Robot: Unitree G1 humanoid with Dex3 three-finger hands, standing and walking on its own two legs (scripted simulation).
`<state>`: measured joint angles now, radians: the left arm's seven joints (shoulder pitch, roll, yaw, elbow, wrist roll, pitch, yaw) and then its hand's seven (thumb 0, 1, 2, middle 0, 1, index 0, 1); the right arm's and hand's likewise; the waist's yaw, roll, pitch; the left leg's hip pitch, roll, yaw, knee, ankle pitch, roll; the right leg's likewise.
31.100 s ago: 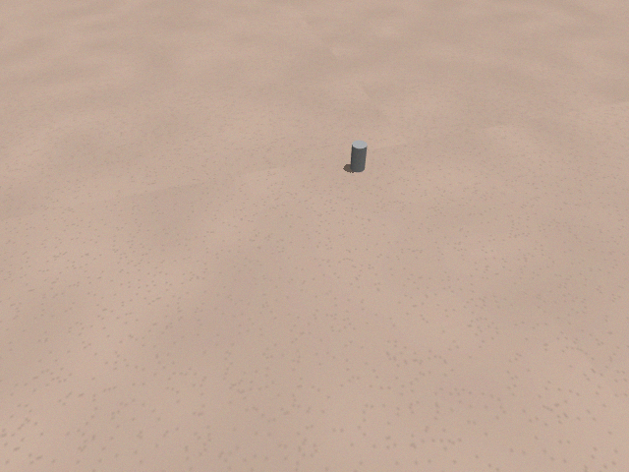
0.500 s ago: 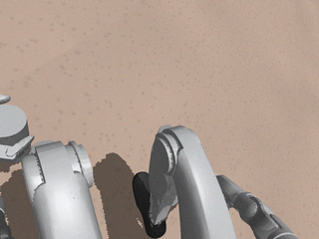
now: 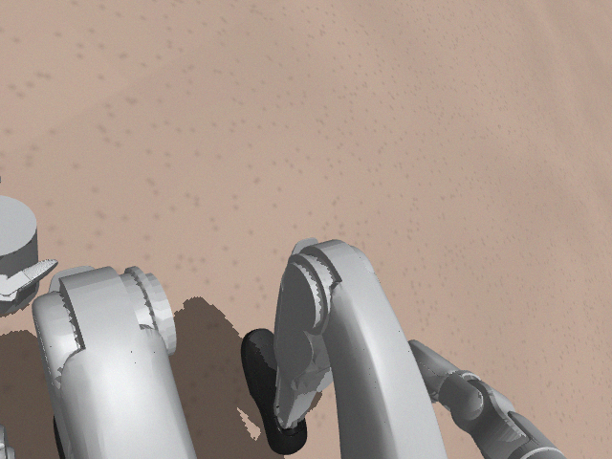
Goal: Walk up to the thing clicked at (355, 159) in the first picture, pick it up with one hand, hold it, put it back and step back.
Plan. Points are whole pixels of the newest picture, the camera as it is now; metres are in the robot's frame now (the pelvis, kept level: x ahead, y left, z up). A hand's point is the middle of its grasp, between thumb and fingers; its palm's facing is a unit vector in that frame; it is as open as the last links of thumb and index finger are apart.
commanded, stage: open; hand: left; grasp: from the side
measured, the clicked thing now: out of the picture +0.37 +0.26 -0.21
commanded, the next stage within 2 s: withdraw in 0.26 s
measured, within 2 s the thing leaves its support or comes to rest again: rests again in 1.06 s
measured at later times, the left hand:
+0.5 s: hand out of the picture +0.39 +0.27 -0.16, palm faces +0.26 -0.96 +0.02, open 17.0 cm
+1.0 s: hand out of the picture +0.36 +0.34 -0.04, palm faces +0.22 -0.94 -0.27, open 17.5 cm
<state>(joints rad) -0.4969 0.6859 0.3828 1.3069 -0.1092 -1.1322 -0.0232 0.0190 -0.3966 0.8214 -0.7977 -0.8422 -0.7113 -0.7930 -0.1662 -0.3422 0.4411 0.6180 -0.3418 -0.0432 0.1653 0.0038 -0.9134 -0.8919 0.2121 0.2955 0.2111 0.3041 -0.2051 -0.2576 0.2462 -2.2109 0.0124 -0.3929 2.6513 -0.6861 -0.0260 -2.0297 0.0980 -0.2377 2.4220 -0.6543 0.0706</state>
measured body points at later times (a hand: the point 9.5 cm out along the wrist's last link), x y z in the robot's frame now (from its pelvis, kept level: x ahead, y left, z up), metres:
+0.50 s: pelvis +0.00 +0.00 +0.00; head +0.20 +0.20 +0.35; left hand +0.37 +0.32 -0.16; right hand +0.19 -0.23 -0.03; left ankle +0.09 +0.13 -0.25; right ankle +0.14 -0.13 -0.25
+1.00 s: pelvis +0.01 -0.01 +0.05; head +0.17 +0.14 +0.44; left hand +0.34 +0.39 -0.02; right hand +0.22 -0.22 -0.03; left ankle +0.09 +0.13 -0.25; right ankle +0.14 -0.13 -0.25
